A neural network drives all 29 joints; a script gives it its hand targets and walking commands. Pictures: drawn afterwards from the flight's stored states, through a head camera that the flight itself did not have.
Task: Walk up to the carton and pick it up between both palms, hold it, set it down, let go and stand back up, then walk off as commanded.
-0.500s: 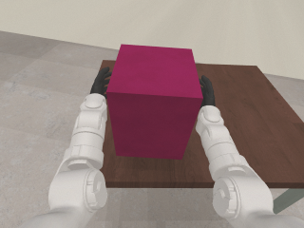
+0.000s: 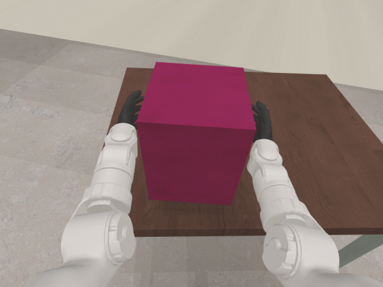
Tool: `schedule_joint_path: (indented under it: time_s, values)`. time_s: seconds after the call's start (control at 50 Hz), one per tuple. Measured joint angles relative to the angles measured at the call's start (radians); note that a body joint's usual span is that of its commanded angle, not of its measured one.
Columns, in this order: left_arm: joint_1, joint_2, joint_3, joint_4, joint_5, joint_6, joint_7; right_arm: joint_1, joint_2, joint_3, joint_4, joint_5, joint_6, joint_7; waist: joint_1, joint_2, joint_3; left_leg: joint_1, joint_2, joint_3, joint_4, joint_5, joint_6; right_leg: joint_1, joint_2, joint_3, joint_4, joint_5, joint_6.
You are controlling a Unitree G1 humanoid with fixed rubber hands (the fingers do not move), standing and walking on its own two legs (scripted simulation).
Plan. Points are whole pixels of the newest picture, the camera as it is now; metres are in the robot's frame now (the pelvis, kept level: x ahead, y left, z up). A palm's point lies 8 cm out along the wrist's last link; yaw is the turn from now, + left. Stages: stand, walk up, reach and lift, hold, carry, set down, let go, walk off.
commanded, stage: set down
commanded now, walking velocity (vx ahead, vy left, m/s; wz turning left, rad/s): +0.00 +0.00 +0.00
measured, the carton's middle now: (194, 135) +0.44 -0.03 +0.09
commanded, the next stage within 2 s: none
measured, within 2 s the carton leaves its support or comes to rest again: rests again in 1.14 s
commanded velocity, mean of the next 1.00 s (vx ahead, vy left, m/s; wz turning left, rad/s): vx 0.00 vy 0.00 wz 0.00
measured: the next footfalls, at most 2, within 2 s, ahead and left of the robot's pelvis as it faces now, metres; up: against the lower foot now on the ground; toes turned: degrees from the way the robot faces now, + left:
none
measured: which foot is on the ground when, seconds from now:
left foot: down 0.00-1.00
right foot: down 0.00-1.00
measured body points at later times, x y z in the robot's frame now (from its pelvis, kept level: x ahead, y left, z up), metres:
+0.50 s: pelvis +0.00 +0.00 +0.00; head +0.03 +0.02 +0.45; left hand +0.46 +0.10 +0.10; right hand +0.40 -0.19 +0.09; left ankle -0.03 +0.11 -0.75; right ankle +0.01 -0.14 -0.75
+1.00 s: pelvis +0.01 +0.00 +0.00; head +0.05 +0.02 +0.45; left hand +0.47 +0.10 +0.08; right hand +0.40 -0.19 +0.08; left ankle -0.03 +0.11 -0.75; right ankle +0.01 -0.14 -0.75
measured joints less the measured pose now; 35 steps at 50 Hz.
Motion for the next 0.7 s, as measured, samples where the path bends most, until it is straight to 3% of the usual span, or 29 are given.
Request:
schedule_joint_path:
  time_s: [0.32,0.7]
  values:
    - [-0.048,0.006,0.072,0.076,0.034,-0.054,-0.034,0.004,0.042,-0.059,-0.069,-0.064,0.015,0.0,-0.019,0.01,0.021,-0.002,-0.001,-0.001,-0.029,0.013,-0.001,-0.015,-0.001,-0.002,-0.001,-0.002,0.001]
    - [-0.073,0.017,0.065,0.184,0.024,-0.137,-0.024,0.017,0.084,-0.178,-0.083,-0.173,-0.035,0.032,-0.002,0.015,-0.014,-0.085,-0.008,0.009,-0.01,0.01,0.004,-0.101,-0.009,0.008,0.018,-0.002,0.005]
